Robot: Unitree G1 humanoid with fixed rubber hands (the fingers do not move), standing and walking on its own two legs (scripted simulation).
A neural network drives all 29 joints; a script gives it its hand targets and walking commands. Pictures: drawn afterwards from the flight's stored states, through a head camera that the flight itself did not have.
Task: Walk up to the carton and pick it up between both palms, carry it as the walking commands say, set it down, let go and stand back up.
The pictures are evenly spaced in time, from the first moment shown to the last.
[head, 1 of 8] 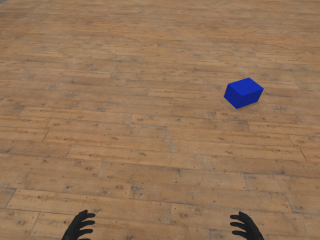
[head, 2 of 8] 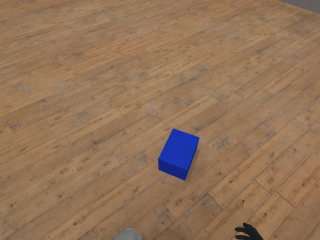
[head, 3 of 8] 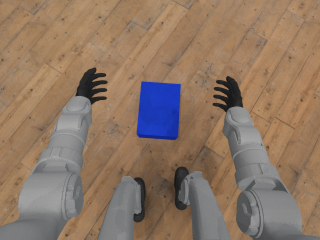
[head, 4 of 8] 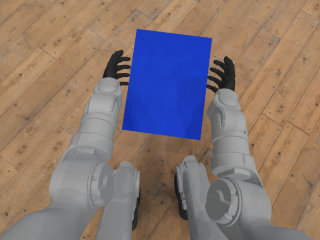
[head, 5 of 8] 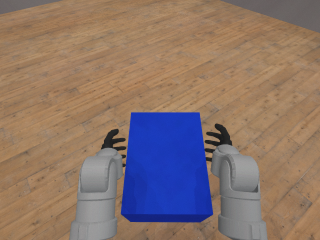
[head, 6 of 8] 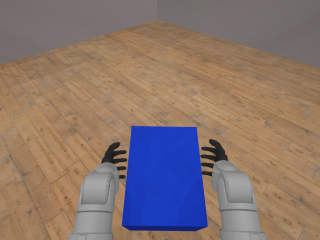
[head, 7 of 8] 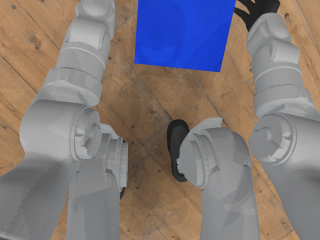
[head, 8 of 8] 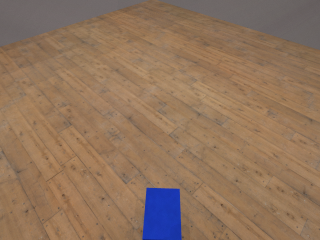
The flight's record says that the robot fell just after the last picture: no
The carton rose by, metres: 0.70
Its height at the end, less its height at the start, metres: +0.00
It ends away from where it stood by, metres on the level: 1.96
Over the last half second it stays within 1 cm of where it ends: yes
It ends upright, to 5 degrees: yes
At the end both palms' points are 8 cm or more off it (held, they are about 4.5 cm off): yes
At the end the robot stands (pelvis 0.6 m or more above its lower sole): yes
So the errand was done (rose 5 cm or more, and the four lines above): yes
